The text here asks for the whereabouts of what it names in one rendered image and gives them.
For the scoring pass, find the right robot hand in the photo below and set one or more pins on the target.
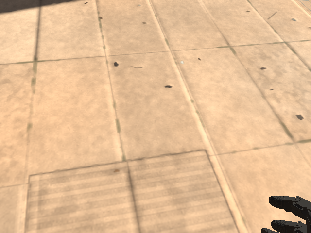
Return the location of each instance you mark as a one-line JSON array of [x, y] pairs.
[[298, 206]]

